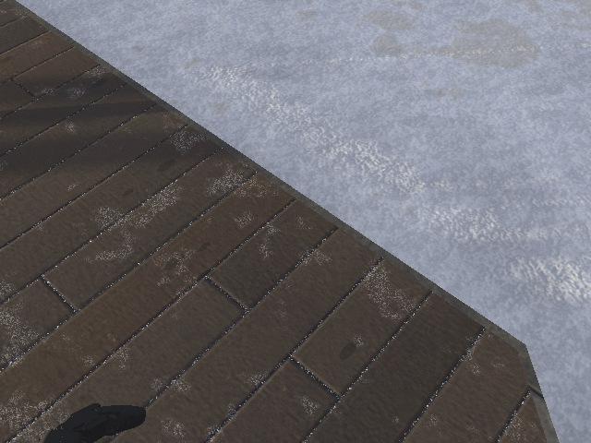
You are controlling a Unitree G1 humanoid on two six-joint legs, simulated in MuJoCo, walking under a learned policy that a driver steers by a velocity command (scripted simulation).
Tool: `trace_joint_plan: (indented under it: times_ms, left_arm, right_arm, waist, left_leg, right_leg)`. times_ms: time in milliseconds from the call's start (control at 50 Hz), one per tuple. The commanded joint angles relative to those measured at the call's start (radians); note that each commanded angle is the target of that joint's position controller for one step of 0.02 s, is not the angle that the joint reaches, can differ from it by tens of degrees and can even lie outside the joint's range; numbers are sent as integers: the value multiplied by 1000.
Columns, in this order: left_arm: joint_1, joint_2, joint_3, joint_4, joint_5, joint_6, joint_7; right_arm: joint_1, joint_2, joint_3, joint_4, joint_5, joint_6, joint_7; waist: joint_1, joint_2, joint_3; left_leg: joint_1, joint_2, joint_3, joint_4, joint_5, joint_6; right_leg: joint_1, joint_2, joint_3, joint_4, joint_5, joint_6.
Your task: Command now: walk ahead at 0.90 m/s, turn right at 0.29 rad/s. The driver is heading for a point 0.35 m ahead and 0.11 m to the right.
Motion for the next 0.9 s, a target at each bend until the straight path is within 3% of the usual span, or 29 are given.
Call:
trace_joint_plan:
  times_ms: [20,40,80,120,160,220,260,280,300,340,360,380,400,420,440,460,480,500,520,560,580,620,660,700,740,760,800,840,900]
  left_arm:
    - [537,288,106,116,-7,-1,16]
    - [380,220,87,104,-17,0,2]
    - [343,141,72,119,-13,-11,3]
    - [340,110,55,156,-6,-25,13]
    - [348,137,56,163,-14,-39,18]
    - [350,139,51,166,-21,-55,24]
    - [413,122,48,189,-42,-58,18]
    - [437,86,46,166,-97,-73,34]
    - [463,126,48,182,-98,-71,44]
    - [488,152,54,195,-77,-50,52]
    - [472,162,58,193,-68,-38,54]
    - [422,163,60,179,-61,-25,55]
    - [359,134,53,136,-52,-16,57]
    - [547,-6,22,158,-46,-10,51]
    - [689,23,14,188,-76,-5,37]
    - [592,92,33,172,-78,14,40]
    - [460,127,44,132,-70,28,54]
    - [317,127,50,104,-54,46,71]
    - [383,91,48,105,-59,65,77]
    - [410,33,37,116,-48,87,81]
    - [394,6,31,111,-46,88,86]
    - [356,3,27,107,-38,95,89]
    - [319,21,30,104,-36,114,88]
    - [275,19,26,95,-16,124,84]
    - [204,52,24,60,2,115,82]
    - [187,115,35,67,-13,107,84]
    - [197,90,33,88,-12,84,80]
    - [187,73,28,102,-19,63,76]
    - [185,50,21,110,-26,51,74]
  right_arm:
    - [-60,-68,-6,-125,17,-33,9]
    - [-113,-91,1,-153,-2,-47,11]
    - [-261,-98,14,-195,-17,-65,19]
    - [-294,-64,33,-241,-45,-42,20]
    - [-312,-51,44,-271,-49,-15,19]
    - [-448,-22,69,-341,-24,-16,29]
    - [-495,31,87,-342,-13,-22,40]
    - [-559,4,69,-362,20,-59,22]
    - [-564,-5,63,-370,19,-70,14]
    - [-532,-55,33,-370,13,-75,3]
    - [-477,-73,19,-358,15,-74,0]
    - [-362,-94,5,-332,15,-73,-2]
    - [-170,-125,-3,-286,3,-72,-1]
    - [-96,-151,9,-255,-28,-60,12]
    - [-56,-94,19,-230,-1,-49,37]
    - [-151,-58,22,-248,20,-32,42]
    - [-247,-23,32,-252,30,-21,41]
    - [-311,16,54,-245,12,-17,40]
    - [-336,-9,49,-224,-3,-24,38]
    - [-354,1,51,-198,-2,-20,40]
    - [-365,-11,47,-182,0,-14,37]
    - [-371,-34,43,-163,9,-6,30]
    - [-378,-52,40,-143,10,6,22]
    - [-404,-48,47,-134,17,18,16]
    - [-331,-33,54,-90,15,17,8]
    - [-277,-58,44,-84,19,18,5]
    - [-277,-70,35,-61,29,29,-9]
    - [-233,-35,37,-44,26,34,-17]
    - [-205,-20,33,-21,23,39,-16]
  waist:
    - [228,-339,-352]
    - [152,-244,-203]
    - [129,11,-34]
    - [47,-10,51]
    - [16,-43,77]
    - [17,-31,133]
    - [70,-55,78]
    - [128,3,45]
    - [126,-22,15]
    - [111,-91,-29]
    - [70,-122,-69]
    - [-16,-141,-118]
    - [-101,-117,-227]
    - [-18,192,-408]
    - [-2,246,-576]
    - [-2,158,-474]
    - [10,57,-328]
    - [18,-38,-184]
    - [87,73,-154]
    - [109,91,-124]
    - [125,65,-150]
    - [115,61,-202]
    - [116,61,-190]
    - [131,44,-113]
    - [110,21,-3]
    - [67,-39,29]
    - [80,-60,75]
    - [51,-114,36]
    - [42,-82,24]
  left_leg:
    - [-760,-85,98,1080,287,-51]
    - [-951,-46,11,1147,151,-23]
    - [-944,55,3,1047,202,-15]
    - [-900,92,18,928,149,-54]
    - [-897,123,45,814,86,-86]
    - [-803,123,148,514,283,-126]
    - [-613,60,206,331,554,-111]
    - [-603,35,145,234,651,-108]
    - [-589,4,145,142,708,-99]
    - [-514,-35,139,71,737,-75]
    - [-434,-47,145,68,733,-64]
    - [-309,-22,144,52,802,-51]
    - [-99,105,62,96,1043,-20]
    - [163,430,-239,207,1568,176]
    - [251,514,-451,183,1475,264]
    - [140,459,-378,142,1317,239]
    - [-32,384,-268,101,1185,195]
    - [-245,299,-187,9,1063,145]
    - [-335,326,-193,8,1061,180]
    - [-461,259,-91,-19,1089,160]
    - [-475,238,-60,-27,1093,145]
    - [-482,245,-39,-36,1075,140]
    - [-538,249,-57,-81,762,127]
    - [-646,218,-75,-149,243,74]
    - [-719,162,-76,-191,-142,-14]
    - [-697,125,-40,-220,-169,-43]
    - [-578,94,3,-142,-44,-63]
    - [-463,70,47,-69,120,-63]
    - [-414,68,66,-35,203,-59]
  right_leg:
    - [918,-314,874,-249,-661,-237]
    - [838,-332,1035,-350,-629,-260]
    - [571,-288,806,-363,-425,-235]
    - [369,-217,688,-377,-291,-213]
    - [271,-177,619,-424,-266,-211]
    - [153,-133,433,-431,332,-165]
    - [141,-78,318,-382,604,-94]
    - [199,-90,345,-351,535,-72]
    - [289,-107,364,-335,530,-57]
    - [407,-113,387,-235,565,-15]
    - [431,-110,386,-156,635,8]
    - [423,-89,368,-11,662,46]
    - [337,-46,356,255,493,90]
    - [144,119,343,724,-471,160]
    - [55,96,446,850,-581,166]
    - [24,29,435,844,-550,176]
    - [12,-11,371,756,-488,180]
    - [43,-23,297,658,-440,179]
    - [100,-54,321,611,-390,191]
    - [225,-74,281,406,-378,204]
    - [277,-74,247,305,-352,202]
    - [375,-86,226,181,-201,195]
    - [450,-96,221,102,-117,179]
    - [518,-103,213,-31,-19,142]
    - [512,-156,267,-152,33,99]
    - [435,-159,263,-152,-116,79]
    - [302,-142,268,-206,-218,94]
    - [253,-143,276,-230,-186,103]
    - [227,-143,286,-250,-184,99]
